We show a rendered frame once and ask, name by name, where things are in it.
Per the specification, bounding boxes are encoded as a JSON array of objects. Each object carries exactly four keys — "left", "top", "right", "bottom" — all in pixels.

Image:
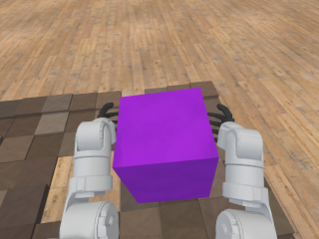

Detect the robot right upper arm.
[{"left": 215, "top": 208, "right": 277, "bottom": 239}]

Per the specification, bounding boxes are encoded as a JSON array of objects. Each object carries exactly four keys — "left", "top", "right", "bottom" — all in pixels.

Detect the left robot hand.
[{"left": 97, "top": 103, "right": 119, "bottom": 132}]

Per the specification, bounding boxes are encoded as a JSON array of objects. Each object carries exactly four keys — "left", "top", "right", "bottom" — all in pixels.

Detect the robot right forearm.
[{"left": 216, "top": 121, "right": 277, "bottom": 239}]

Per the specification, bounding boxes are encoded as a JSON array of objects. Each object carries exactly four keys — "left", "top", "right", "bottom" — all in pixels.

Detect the carton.
[{"left": 113, "top": 88, "right": 219, "bottom": 203}]

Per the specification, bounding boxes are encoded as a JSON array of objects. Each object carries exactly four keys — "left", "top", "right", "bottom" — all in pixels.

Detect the right robot hand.
[{"left": 207, "top": 104, "right": 235, "bottom": 142}]

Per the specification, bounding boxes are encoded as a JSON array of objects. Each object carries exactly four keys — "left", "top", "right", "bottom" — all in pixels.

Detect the robot left forearm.
[{"left": 59, "top": 118, "right": 117, "bottom": 238}]

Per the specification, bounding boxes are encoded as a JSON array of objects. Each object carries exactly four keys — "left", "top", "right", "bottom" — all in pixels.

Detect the robot left upper arm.
[{"left": 48, "top": 200, "right": 120, "bottom": 239}]

